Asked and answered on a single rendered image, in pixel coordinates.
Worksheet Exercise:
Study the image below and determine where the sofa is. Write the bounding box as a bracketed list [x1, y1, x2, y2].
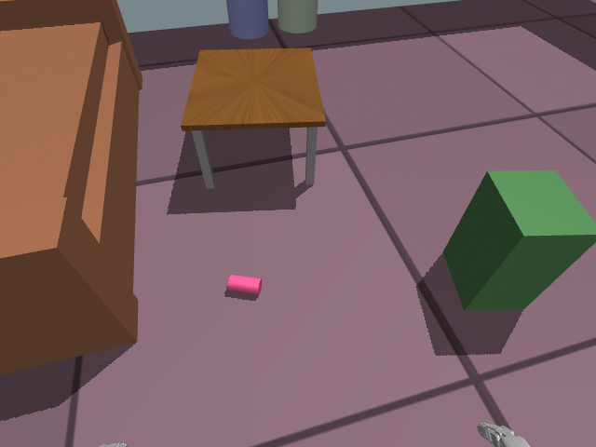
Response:
[0, 0, 142, 375]

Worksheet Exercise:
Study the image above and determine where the right robot hand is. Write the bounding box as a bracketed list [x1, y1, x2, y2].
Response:
[478, 423, 530, 447]

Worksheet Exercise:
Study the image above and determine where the coffee table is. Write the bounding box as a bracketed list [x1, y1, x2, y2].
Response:
[181, 47, 326, 189]

